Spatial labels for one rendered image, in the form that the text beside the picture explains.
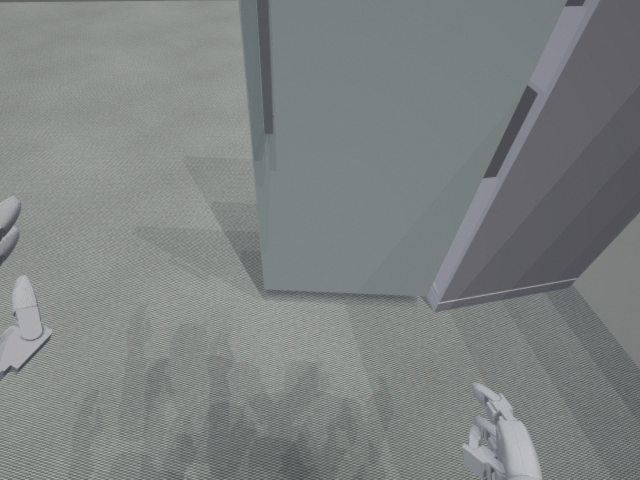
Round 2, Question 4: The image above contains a left robot hand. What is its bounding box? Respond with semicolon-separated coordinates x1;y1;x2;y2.
0;196;52;380

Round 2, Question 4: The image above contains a fridge door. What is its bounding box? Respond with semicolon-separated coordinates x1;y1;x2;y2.
238;0;567;296

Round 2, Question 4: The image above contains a right robot hand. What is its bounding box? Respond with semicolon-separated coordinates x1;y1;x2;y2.
463;383;543;480

